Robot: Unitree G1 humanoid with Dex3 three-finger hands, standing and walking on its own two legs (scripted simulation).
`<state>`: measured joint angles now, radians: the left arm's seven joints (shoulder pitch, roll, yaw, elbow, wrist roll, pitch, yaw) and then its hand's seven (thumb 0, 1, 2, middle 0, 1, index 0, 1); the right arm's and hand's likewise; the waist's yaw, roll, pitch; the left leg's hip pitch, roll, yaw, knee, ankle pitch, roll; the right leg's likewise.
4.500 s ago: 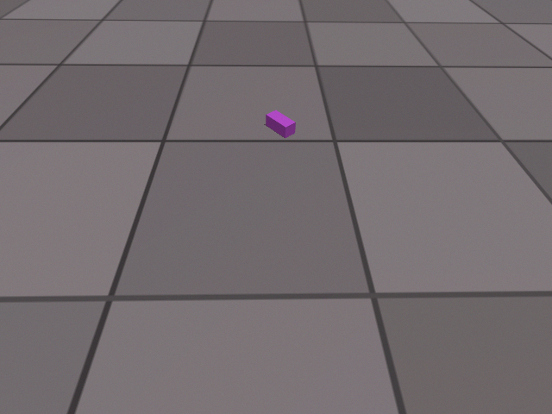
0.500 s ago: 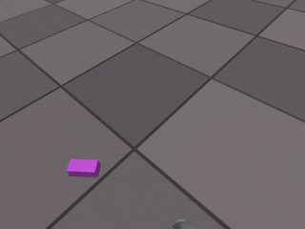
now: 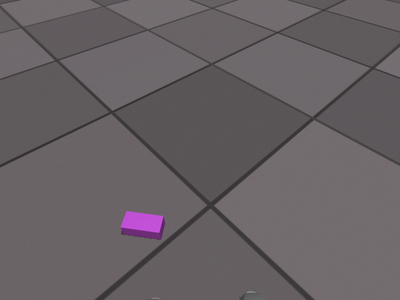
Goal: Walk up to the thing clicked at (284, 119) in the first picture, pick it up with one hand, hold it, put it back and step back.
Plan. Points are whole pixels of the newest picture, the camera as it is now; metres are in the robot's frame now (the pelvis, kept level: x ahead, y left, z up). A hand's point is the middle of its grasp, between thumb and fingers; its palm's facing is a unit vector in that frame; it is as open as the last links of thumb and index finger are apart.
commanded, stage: walk up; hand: left
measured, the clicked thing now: (143, 225) +0.59 +0.28 -0.68
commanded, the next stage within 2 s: none
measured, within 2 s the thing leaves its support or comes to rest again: neither
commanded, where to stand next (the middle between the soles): +0.14 -0.02 m, yaw -2 degrees
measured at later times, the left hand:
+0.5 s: hand out of the picture +0.16 +0.27 -0.12, palm faces -0.06 -0.92 -0.39, open 7.4 cm
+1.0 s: hand out of the picture +0.10 +0.22 -0.11, palm faces -0.05 -0.95 -0.31, open 7.4 cm
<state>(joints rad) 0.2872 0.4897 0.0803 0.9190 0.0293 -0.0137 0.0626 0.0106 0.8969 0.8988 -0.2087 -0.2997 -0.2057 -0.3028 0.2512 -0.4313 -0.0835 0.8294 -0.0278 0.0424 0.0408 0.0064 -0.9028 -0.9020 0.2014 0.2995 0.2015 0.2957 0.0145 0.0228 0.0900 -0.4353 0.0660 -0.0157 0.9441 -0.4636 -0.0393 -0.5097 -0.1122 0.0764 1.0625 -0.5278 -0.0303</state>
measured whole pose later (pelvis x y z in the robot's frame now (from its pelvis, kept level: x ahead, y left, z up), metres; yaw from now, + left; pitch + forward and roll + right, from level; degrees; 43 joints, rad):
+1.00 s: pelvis +0.01 -0.02 +0.05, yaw -2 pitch -2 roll +1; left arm 0.12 0.33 0.02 1.08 0.00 0.01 -0.03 0.01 0.90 0.90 -0.21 -0.30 -0.21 -0.30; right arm 0.19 -0.37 0.00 1.09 -0.02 -0.04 0.00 0.01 -0.90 -0.90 0.20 0.30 0.20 0.30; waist -0.01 0.00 0.07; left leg -0.22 0.03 0.02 0.53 -0.28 -0.03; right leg -0.28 -0.01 -0.03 0.57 -0.25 -0.03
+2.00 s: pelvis +0.04 +0.00 +0.06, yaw -3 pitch -2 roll +0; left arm 0.08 0.33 0.02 1.16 0.01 0.00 -0.02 0.01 0.90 0.90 -0.21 -0.30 -0.20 -0.30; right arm 0.09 -0.34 -0.01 1.14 -0.02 -0.03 0.00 0.01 -0.90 -0.90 0.20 0.30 0.20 0.30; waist 0.00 0.00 0.05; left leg -0.07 0.01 0.05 0.31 -0.20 0.00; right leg -0.13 -0.02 -0.01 0.32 -0.15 0.01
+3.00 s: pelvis +0.04 -0.01 +0.06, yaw -2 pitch -2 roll +0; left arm 0.09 0.34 0.00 1.16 0.00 -0.01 -0.01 0.01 0.90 0.90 -0.21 -0.30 -0.20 -0.30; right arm 0.09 -0.35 0.00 1.15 -0.01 -0.01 0.00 0.01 -0.90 -0.90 0.20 0.30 0.20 0.30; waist 0.00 0.01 0.04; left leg -0.07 0.03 0.02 0.29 -0.19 -0.02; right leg -0.11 -0.01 -0.04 0.30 -0.15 -0.01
